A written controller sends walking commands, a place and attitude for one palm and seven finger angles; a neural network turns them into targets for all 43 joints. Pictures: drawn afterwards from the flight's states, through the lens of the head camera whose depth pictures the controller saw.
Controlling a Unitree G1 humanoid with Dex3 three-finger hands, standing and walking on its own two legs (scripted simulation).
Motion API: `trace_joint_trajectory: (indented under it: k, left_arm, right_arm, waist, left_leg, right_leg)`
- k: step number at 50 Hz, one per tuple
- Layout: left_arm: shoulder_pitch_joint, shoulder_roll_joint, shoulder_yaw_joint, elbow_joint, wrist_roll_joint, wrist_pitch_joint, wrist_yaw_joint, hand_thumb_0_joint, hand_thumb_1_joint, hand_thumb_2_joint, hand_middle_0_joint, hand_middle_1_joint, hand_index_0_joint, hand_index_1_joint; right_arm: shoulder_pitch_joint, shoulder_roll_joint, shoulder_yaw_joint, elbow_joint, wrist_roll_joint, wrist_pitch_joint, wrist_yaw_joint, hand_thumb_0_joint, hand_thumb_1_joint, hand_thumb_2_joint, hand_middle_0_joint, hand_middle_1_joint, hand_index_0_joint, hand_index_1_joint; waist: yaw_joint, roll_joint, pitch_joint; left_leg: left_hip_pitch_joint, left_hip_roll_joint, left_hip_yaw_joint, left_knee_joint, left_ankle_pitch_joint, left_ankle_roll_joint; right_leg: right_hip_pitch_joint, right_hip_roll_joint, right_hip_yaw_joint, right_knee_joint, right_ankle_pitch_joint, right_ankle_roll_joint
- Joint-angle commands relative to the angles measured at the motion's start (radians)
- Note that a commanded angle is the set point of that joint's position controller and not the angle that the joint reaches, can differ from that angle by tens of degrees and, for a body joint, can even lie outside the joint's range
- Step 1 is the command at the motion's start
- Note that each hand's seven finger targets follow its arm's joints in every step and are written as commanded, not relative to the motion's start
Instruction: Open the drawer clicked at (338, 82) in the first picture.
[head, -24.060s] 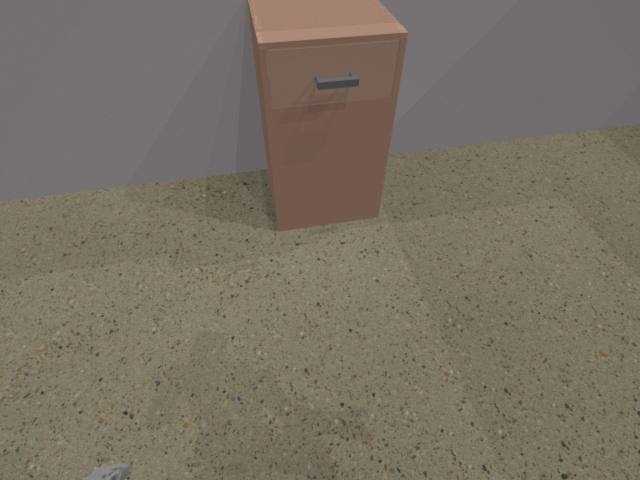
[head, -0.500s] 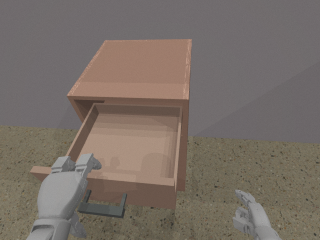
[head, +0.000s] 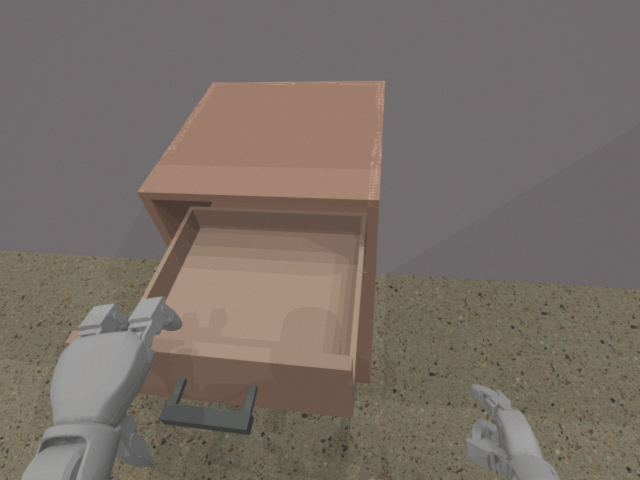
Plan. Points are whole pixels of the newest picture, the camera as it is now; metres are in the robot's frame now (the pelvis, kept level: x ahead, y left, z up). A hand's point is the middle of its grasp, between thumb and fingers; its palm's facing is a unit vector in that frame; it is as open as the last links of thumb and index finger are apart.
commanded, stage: draw the hand back to the body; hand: left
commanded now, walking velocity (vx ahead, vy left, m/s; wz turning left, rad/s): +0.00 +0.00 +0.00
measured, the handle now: (211, 403) +0.22 +0.22 -0.09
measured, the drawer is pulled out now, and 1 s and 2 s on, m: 0.30 0.30 0.30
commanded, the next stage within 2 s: step back with the hand held close in 1.26 s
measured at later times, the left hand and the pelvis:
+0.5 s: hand (141, 355) +0.19 +0.21 +0.13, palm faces +0.34 -0.85 -0.40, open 13.2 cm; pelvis +0.02 +0.00 +0.00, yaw +2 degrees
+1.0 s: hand (104, 329) +0.20 +0.24 +0.16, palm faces +0.43 -0.80 -0.42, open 9.1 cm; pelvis +0.02 +0.00 +0.00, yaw +2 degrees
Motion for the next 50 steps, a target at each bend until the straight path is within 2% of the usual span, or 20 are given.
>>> trace_joint_trajectory:
  k: [1, 7, 8, 10, 12, 13, 14, 16, 17, 18, 19, 22, 27, 30, 32, 36, 38, 43, 48, 50]
  left_arm:
    - [-0.069, 0.180, 0.140, -0.209, 0.002, -0.033, 0.022, 0.000, -0.500, 0.300, -0.300, -1.200, -0.300, -1.200]
    - [-0.018, 0.239, 0.222, -0.253, -0.028, -0.061, 0.029, 0.000, -0.500, 0.300, -0.300, -1.200, -0.300, -1.200]
    - [-0.017, 0.208, 0.196, -0.283, -0.022, -0.063, 0.029, 0.000, -0.500, 0.300, -0.300, -1.200, -0.300, -1.200]
    - [0.012, 0.194, 0.189, -0.272, -0.034, -0.068, 0.028, 0.000, -0.500, 0.300, -0.300, -1.200, -0.300, -1.200]
    - [0.013, 0.231, 0.225, -0.263, -0.046, -0.062, 0.025, 0.000, -0.500, 0.300, -0.300, -1.200, -0.300, -1.200]
    - [-0.007, 0.232, 0.222, -0.292, -0.031, -0.064, 0.023, 0.000, -0.500, 0.300, -0.300, -1.200, -0.300, -1.200]
    - [0.014, -0.171, 0.120, -0.285, -0.777, -0.109, -0.029, 0.000, -0.465, 0.315, -0.298, -1.178, -0.298, -1.178]
    - [0.060, 0.024, 0.259, -0.337, -0.870, -0.183, -0.038, 0.000, -0.395, 0.345, -0.292, -1.133, -0.292, -1.133]
    - [0.051, 0.086, 0.324, -0.338, -0.893, -0.201, -0.029, 0.000, -0.360, 0.360, -0.290, -1.110, -0.290, -1.110]
    - [-0.013, 0.062, 0.304, -0.446, -0.897, -0.229, -0.031, 0.000, -0.325, 0.375, -0.287, -1.087, -0.287, -1.087]
    - [0.021, 0.045, 0.300, -0.411, -0.902, -0.235, -0.029, 0.000, -0.290, 0.390, -0.285, -1.065, -0.285, -1.065]
    - [0.030, 0.036, 0.318, -0.353, -0.923, -0.238, -0.040, 0.000, -0.185, 0.435, -0.277, -0.997, -0.277, -0.997]
    - [0.020, 0.007, 0.312, -0.368, -0.937, -0.262, -0.061, 0.000, -0.010, 0.510, -0.265, -0.885, -0.265, -0.885]
    - [0.056, 0.004, 0.327, -0.368, -0.949, -0.271, -0.064, 0.000, 0.095, 0.555, -0.257, -0.817, -0.257, -0.817]
    - [0.062, 0.020, 0.349, -0.380, -0.947, -0.275, -0.065, 0.000, 0.165, 0.585, -0.252, -0.772, -0.252, -0.772]
    - [0.066, 0.034, 0.379, -0.391, -0.954, -0.280, -0.063, 0.000, 0.305, 0.645, -0.242, -0.683, -0.242, -0.683]
    - [0.058, 0.037, 0.389, -0.391, -0.952, -0.282, -0.062, 0.000, 0.375, 0.675, -0.237, -0.637, -0.237, -0.637]
    - [0.033, 0.040, 0.405, -0.376, -0.959, -0.281, -0.061, 0.000, 0.550, 0.750, -0.225, -0.525, -0.225, -0.525]
    - [0.014, 0.055, 0.427, -0.389, -0.963, -0.279, -0.057, 0.000, 0.725, 0.825, -0.213, -0.413, -0.213, -0.413]
    - [0.032, 0.034, 0.409, -0.371, -0.963, -0.275, -0.060, 0.000, 0.795, 0.855, -0.207, -0.367, -0.207, -0.367]
  right_arm:
    - [-0.158, -0.097, -0.038, -0.170, -0.001, -0.059, -0.019, 0.000, -0.900, -0.900, 0.200, 0.300, 0.200, 0.300]
    - [-0.161, -0.111, -0.042, -0.180, 0.007, -0.064, -0.023, 0.000, -0.900, -0.900, 0.200, 0.300, 0.200, 0.300]
    - [-0.145, -0.102, -0.037, -0.190, 0.001, -0.063, -0.018, 0.000, -0.900, -0.900, 0.200, 0.300, 0.200, 0.300]
    - [-0.136, -0.105, -0.047, -0.184, 0.003, -0.063, -0.017, 0.000, -0.900, -0.900, 0.200, 0.300, 0.200, 0.300]
    - [-0.153, -0.111, -0.046, -0.186, 0.009, -0.063, -0.020, 0.000, -0.900, -0.900, 0.200, 0.300, 0.200, 0.300]
    - [-0.135, -0.107, -0.041, -0.192, 0.003, -0.062, -0.017, 0.000, -0.900, -0.900, 0.200, 0.300, 0.200, 0.300]
    - [-0.077, -0.008, -0.040, -0.244, 0.030, -0.137, -0.042, 0.000, -0.900, -0.900, 0.200, 0.300, 0.200, 0.300]
    - [-0.058, -0.049, -0.034, -0.216, 0.019, -0.208, -0.086, 0.000, -0.900, -0.900, 0.200, 0.300, 0.200, 0.300]
    - [-0.063, -0.051, -0.029, -0.192, 0.015, -0.229, -0.100, 0.000, -0.900, -0.900, 0.200, 0.300, 0.200, 0.300]
    - [-0.042, -0.044, -0.019, -0.203, 0.005, -0.260, -0.104, 0.000, -0.900, -0.900, 0.200, 0.300, 0.200, 0.300]
    - [-0.020, -0.038, -0.018, -0.183, 0.002, -0.280, -0.105, 0.000, -0.900, -0.900, 0.200, 0.300, 0.200, 0.300]
    - [-0.020, -0.040, -0.026, -0.158, 0.000, -0.305, -0.098, 0.000, -0.900, -0.900, 0.200, 0.300, 0.200, 0.300]
    - [-0.023, -0.037, -0.025, -0.156, 0.003, -0.327, -0.085, 0.000, -0.900, -0.900, 0.200, 0.300, 0.200, 0.300]
    - [-0.018, -0.039, -0.034, -0.154, 0.004, -0.332, -0.079, 0.000, -0.900, -0.900, 0.200, 0.300, 0.200, 0.300]
    - [-0.028, -0.038, -0.038, -0.150, 0.004, -0.336, -0.076, 0.000, -0.900, -0.900, 0.200, 0.300, 0.200, 0.300]
    - [-0.023, -0.039, -0.044, -0.146, 0.008, -0.330, -0.075, 0.000, -0.900, -0.900, 0.200, 0.300, 0.200, 0.300]
    - [-0.022, -0.037, -0.044, -0.141, 0.009, -0.328, -0.076, 0.000, -0.900, -0.900, 0.200, 0.300, 0.200, 0.300]
    - [-0.031, -0.040, -0.047, -0.141, 0.014, -0.319, -0.079, 0.000, -0.900, -0.900, 0.200, 0.300, 0.200, 0.300]
    - [-0.029, -0.039, -0.043, -0.141, 0.015, -0.317, -0.077, 0.000, -0.900, -0.900, 0.200, 0.300, 0.200, 0.300]
    - [-0.029, -0.042, -0.047, -0.145, 0.016, -0.314, -0.076, 0.000, -0.900, -0.900, 0.200, 0.300, 0.200, 0.300]
  waist:
    - [0.004, -0.084, -0.121]
    - [0.003, -0.029, -0.135]
    - [0.010, -0.032, -0.164]
    - [0.002, -0.034, -0.131]
    - [-0.004, -0.035, -0.112]
    - [0.005, -0.036, -0.147]
    - [-0.096, -0.164, -0.059]
    - [-0.053, -0.157, -0.085]
    - [-0.052, -0.136, -0.074]
    - [-0.047, -0.040, -0.106]
    - [-0.051, 0.003, -0.085]
    - [-0.053, -0.042, 0.007]
    - [-0.053, 0.033, 0.005]
    - [-0.050, -0.062, -0.053]
    - [-0.050, -0.072, -0.069]
    - [-0.050, -0.062, -0.094]
    - [-0.052, -0.015, -0.081]
    - [-0.053, -0.051, -0.059]
    - [-0.050, 0.012, -0.064]
    - [-0.051, -0.042, -0.061]
  left_leg:
    - [-0.062, -0.009, -0.008, -0.081, 0.241, 0.017]
    - [-0.052, 0.001, -0.011, -0.073, 0.272, 0.007]
    - [-0.048, 0.000, -0.010, -0.073, 0.282, 0.011]
    - [-0.047, 0.002, -0.005, -0.071, 0.300, 0.011]
    - [-0.053, 0.008, -0.011, -0.076, 0.267, 0.006]
    - [-0.049, 0.005, -0.010, -0.072, 0.284, 0.012]
    - [0.054, 0.035, -0.028, -0.079, 0.242, 0.043]
    - [0.052, 0.038, -0.022, -0.101, 0.249, 0.040]
    - [0.052, 0.033, -0.019, -0.105, 0.231, 0.032]
    - [0.061, 0.021, -0.012, -0.105, 0.280, 0.028]
    - [0.061, 0.025, -0.012, -0.104, 0.328, 0.022]
    - [0.032, 0.026, -0.011, -0.114, 0.309, 0.014]
    - [0.025, 0.023, -0.008, -0.116, 0.298, 0.009]
    - [0.031, 0.028, -0.012, -0.109, 0.339, 0.015]
    - [0.035, 0.026, -0.011, -0.100, 0.368, 0.015]
    - [0.041, 0.028, -0.007, -0.094, 0.388, 0.016]
    - [0.046, 0.030, -0.001, -0.092, 0.410, 0.012]
    - [0.040, 0.031, -0.007, -0.100, 0.381, 0.013]
    - [0.045, 0.030, -0.012, -0.106, 0.385, 0.007]
    - [0.045, 0.034, -0.014, -0.105, 0.389, 0.010]
  right_leg:
    - [0.158, 0.016, 0.007, -0.071, 0.143, -0.026]
    - [0.166, 0.014, 0.029, -0.073, 0.181, -0.030]
    - [0.171, 0.004, 0.007, -0.066, 0.170, -0.028]
    - [0.147, 0.008, 0.004, -0.070, 0.184, -0.026]
    - [0.144, 0.011, 0.015, -0.076, 0.165, -0.027]
    - [0.155, 0.002, 0.006, -0.070, 0.170, -0.027]
    - [0.186, 0.024, -0.059, -0.052, 0.121, -0.023]
    - [0.211, 0.006, -0.057, -0.083, 0.101, -0.012]
    - [0.215, 0.003, -0.050, -0.094, 0.101, -0.010]
    - [0.232, -0.007, -0.047, -0.096, 0.137, -0.014]
    - [0.232, -0.011, -0.053, -0.092, 0.165, -0.016]
    - [0.210, -0.004, -0.055, -0.126, 0.172, -0.019]
    - [0.212, -0.006, -0.050, -0.129, 0.165, -0.024]
    - [0.242, -0.008, -0.058, -0.111, 0.214, -0.018]
    - [0.245, -0.007, -0.055, -0.111, 0.246, -0.018]
    - [0.251, -0.013, -0.054, -0.104, 0.277, -0.016]
    - [0.241, -0.016, -0.054, -0.106, 0.285, -0.017]
    - [0.226, -0.015, -0.058, -0.115, 0.258, -0.016]
    - [0.228, -0.018, -0.058, -0.113, 0.246, -0.019]
    - [0.222, -0.015, -0.063, -0.111, 0.245, -0.017]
